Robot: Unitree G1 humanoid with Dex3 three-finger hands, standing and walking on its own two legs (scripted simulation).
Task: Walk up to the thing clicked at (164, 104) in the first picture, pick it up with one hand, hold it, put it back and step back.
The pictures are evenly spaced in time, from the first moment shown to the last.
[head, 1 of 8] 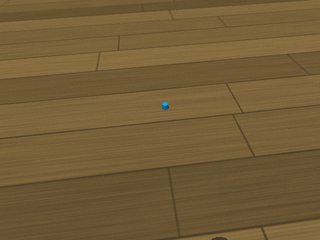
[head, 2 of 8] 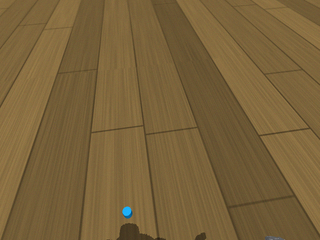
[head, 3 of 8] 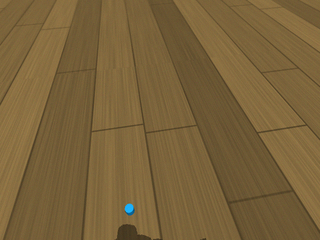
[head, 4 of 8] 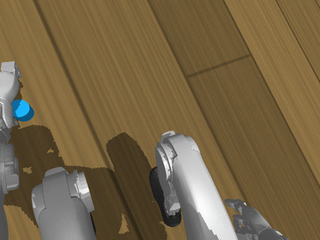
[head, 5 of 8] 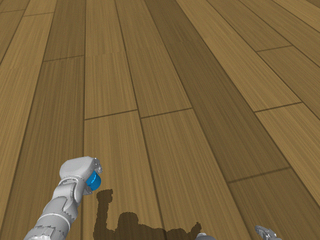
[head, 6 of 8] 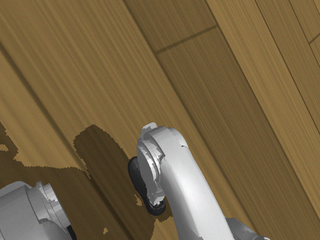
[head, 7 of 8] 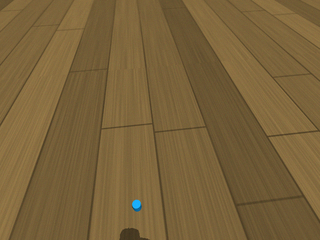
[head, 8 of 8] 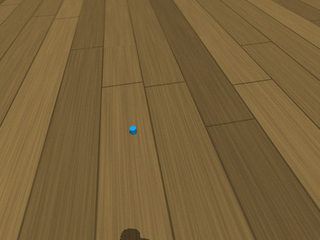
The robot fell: no
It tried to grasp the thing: yes
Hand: left
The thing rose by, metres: 0.68
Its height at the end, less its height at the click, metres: +0.00
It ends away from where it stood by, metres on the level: 0.00
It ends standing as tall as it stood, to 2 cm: yes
